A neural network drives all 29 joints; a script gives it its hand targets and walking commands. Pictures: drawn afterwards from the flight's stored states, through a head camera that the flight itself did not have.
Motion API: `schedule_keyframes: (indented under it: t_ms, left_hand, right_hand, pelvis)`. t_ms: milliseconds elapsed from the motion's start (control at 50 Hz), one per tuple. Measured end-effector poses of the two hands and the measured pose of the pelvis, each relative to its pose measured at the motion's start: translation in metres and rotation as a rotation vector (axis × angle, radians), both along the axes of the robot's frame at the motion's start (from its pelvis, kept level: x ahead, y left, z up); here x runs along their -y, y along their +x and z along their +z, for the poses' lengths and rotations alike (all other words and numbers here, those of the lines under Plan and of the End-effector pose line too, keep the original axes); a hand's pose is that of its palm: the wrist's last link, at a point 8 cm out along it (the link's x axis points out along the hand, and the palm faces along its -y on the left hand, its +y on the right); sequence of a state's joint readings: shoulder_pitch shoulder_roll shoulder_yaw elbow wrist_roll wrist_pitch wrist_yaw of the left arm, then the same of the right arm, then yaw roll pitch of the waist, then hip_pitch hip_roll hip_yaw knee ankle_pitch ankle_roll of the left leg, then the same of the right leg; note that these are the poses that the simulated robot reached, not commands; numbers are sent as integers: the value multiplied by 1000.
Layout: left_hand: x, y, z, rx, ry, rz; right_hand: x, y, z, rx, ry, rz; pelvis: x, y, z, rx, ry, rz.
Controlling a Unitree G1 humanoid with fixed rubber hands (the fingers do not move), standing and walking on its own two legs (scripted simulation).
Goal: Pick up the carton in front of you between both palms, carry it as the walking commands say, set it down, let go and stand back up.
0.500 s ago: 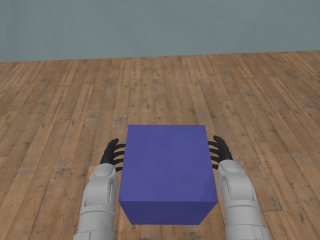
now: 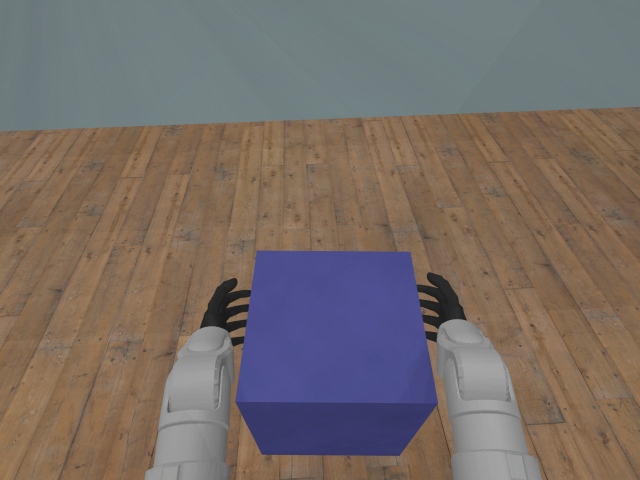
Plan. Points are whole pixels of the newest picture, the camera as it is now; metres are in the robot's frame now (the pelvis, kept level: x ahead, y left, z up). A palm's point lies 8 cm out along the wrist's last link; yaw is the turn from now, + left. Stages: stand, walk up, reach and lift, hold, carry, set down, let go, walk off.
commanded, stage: carry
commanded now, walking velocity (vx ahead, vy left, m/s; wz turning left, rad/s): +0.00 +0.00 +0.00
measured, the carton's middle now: (332, 358) +0.30 +0.00 -0.05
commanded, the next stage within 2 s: hold in 0.20 s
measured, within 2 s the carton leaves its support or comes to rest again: neither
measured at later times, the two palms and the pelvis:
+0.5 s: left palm (204, 357) +0.26 +0.16 +0.04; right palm (445, 339) +0.27 -0.14 +0.04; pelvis -0.04 +0.00 +0.01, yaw +3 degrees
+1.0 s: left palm (232, 376) +0.32 +0.17 -0.16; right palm (407, 376) +0.32 -0.13 -0.15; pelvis -0.10 -0.01 -0.07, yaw +5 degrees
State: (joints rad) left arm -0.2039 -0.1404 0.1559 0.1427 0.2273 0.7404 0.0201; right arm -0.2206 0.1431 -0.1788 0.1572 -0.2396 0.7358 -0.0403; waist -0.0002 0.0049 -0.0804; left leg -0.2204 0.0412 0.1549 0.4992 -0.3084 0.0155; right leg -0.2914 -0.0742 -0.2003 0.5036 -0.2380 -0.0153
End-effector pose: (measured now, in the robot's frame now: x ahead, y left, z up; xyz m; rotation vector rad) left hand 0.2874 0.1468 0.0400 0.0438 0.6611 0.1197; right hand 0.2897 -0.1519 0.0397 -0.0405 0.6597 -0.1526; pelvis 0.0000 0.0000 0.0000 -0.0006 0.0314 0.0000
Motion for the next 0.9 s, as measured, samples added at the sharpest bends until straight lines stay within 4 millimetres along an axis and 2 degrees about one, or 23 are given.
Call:
schedule_keyframes:
  t_ms: [220,340,440,520,620,680,740,820,900]
  left_hand:
    - [0,-5,0,-2,-1,-2]
    - [-3,-19,2,-9,9,-2]
    - [-9,-30,3,-14,5,33]
    - [-9,-27,-2,-21,-27,55]
    - [-5,-9,-11,-26,-29,30]
    - [-5,0,-24,-36,-11,13]
    - [-8,8,-45,-52,2,2]
    - [-13,16,-87,-65,13,-11]
    - [-18,23,-138,-59,17,-28]
  right_hand:
    - [0,-6,1,-2,0,-1]
    - [-3,-18,3,-10,-15,21]
    - [-10,-19,4,-14,-8,46]
    - [-10,-14,1,-19,31,17]
    - [-7,-4,-7,-21,41,-17]
    - [-7,4,-20,-30,31,-18]
    - [-9,11,-42,-45,22,-14]
    - [-15,16,-85,-58,8,-9]
    - [-20,19,-136,-52,-2,-14]
  pelvis:
    - [-1,-5,1,17,-1,-3]
    - [0,-11,9,99,-2,25]
    - [2,-24,8,135,3,47]
    - [5,-40,4,153,2,59]
    - [8,-59,-6,152,-1,80]
    - [10,-70,-12,122,-2,81]
    - [11,-78,-19,62,-5,78]
    - [12,-88,-31,-43,-11,81]
    - [10,-95,-47,-169,-20,89]
